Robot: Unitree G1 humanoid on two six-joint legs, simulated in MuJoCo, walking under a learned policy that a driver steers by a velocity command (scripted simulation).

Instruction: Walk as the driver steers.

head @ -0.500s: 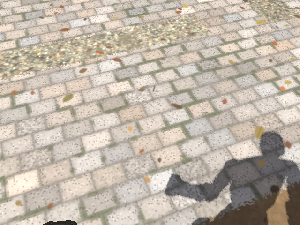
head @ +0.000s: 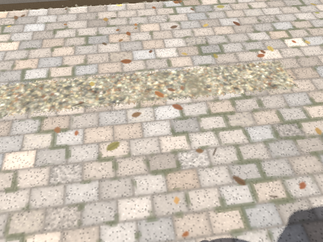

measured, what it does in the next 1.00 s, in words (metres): walks ahead: left foot, then right foot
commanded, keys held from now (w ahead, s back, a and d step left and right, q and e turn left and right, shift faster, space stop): w+q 0.02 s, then no key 0.98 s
